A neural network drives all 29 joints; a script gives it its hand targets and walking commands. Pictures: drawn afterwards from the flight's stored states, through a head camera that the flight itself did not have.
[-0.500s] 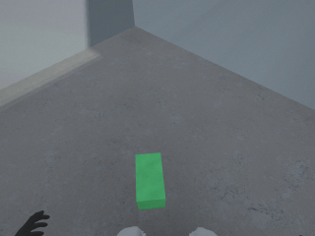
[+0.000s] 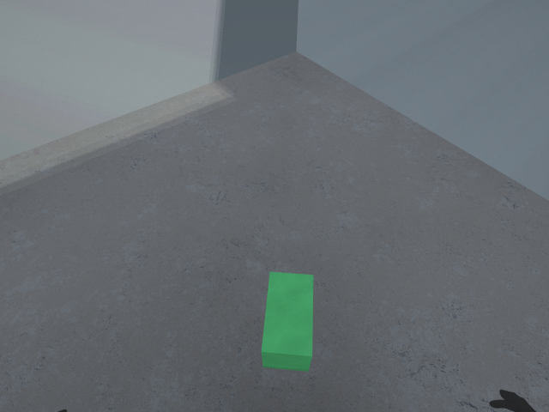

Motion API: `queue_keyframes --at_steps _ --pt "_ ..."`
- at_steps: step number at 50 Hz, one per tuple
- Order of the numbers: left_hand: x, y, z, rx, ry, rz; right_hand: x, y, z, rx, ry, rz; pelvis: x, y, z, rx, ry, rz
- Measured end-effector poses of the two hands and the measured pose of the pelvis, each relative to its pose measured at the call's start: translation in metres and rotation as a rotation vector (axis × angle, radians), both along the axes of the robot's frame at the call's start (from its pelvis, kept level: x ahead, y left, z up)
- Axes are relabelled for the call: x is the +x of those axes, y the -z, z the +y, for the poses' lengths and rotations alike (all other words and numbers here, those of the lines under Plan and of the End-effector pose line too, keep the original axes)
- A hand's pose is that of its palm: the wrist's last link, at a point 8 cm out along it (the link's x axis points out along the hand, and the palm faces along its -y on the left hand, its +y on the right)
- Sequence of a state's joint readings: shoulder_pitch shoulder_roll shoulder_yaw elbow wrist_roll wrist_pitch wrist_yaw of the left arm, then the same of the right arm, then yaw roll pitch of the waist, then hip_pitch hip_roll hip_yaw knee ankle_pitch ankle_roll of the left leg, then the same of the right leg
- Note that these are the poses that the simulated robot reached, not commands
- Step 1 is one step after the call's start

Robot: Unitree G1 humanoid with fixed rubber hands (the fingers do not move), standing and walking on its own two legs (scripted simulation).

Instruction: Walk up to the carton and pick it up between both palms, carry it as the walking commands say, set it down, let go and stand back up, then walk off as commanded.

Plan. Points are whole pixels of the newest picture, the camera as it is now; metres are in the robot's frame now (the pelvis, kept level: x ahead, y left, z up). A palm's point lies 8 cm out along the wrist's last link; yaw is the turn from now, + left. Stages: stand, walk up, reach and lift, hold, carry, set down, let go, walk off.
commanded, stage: walk up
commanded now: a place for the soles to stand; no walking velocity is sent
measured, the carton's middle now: (288, 320) +0.51 -0.02 -0.66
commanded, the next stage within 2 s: reach and lift in 1.24 s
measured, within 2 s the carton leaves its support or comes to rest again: neither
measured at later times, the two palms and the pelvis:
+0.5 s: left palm out of the picture +0.12 +0.33 -0.07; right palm out of the picture +0.15 -0.33 -0.06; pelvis +0.03 +0.00 +0.03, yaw +1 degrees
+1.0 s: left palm (65, 400) +0.16 +0.32 -0.07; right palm (523, 395) +0.17 -0.33 -0.07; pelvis +0.05 -0.01 +0.02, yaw +2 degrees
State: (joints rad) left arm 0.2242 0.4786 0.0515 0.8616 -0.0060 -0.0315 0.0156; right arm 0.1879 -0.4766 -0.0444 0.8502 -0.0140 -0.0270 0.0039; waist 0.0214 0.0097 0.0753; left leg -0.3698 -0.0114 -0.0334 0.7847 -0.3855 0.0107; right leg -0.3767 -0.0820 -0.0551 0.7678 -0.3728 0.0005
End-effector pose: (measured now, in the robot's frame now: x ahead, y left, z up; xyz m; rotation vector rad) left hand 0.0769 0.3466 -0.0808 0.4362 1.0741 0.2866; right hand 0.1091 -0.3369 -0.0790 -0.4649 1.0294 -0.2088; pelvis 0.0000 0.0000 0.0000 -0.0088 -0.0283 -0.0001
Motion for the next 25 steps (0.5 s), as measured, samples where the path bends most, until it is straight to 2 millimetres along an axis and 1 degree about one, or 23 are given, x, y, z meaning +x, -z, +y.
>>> queue_keyframes --at_steps 4,7,11,18,25 --pt "-0.001 0.003 -0.005 -0.031 0.008 0.02 0.012 -0.003 0.014 0.033 0.006 -0.008 0.003 -0.006 0.001 -0.007 -0.003 0.003" --pt "0.008 0.002 -0.009 -0.051 0.007 0.008 0.021 -0.007 0.022 0.047 -0.001 -0.015 0.004 -0.012 0.002 -0.011 -0.005 0.005" --pt "0.021 -0.003 -0.013 -0.068 0.007 -0.016 0.032 -0.013 0.026 0.055 -0.006 -0.02 0.006 -0.018 0.002 -0.01 -0.01 0.004" --pt "0.037 -0.011 -0.018 -0.079 0.012 -0.032 0.041 -0.022 0.023 0.055 -0.002 -0.023 0.009 -0.026 0.0 -0.004 -0.015 0.004" --pt "0.043 -0.012 -0.017 -0.073 0.005 -0.018 0.041 -0.023 0.011 0.04 0.006 0.004 0.025 -0.027 -0.004 -0.003 -0.015 0.009"
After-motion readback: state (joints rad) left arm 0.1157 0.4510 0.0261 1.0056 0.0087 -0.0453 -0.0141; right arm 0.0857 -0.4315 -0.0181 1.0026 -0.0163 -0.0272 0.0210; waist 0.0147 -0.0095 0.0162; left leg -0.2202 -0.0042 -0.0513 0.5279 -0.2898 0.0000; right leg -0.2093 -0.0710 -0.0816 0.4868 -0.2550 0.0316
